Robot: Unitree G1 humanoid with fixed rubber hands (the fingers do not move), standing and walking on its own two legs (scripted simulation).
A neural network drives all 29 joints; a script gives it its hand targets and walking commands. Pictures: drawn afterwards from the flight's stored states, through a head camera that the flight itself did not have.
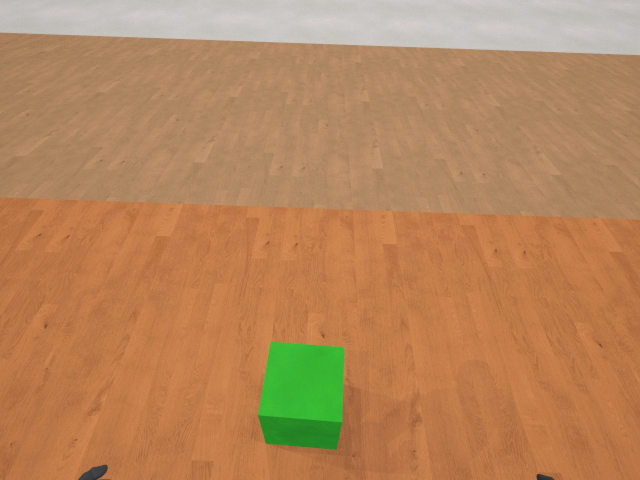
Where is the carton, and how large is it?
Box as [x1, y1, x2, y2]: [258, 342, 343, 449]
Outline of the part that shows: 271,342 258,412 260,424 266,443 336,449 341,425 343,347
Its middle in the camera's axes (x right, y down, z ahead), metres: -0.05 +0.46 +1.11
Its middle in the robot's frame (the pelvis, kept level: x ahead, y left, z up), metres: +0.47 +0.04 -0.66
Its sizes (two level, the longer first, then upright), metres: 0.210 0.200 0.250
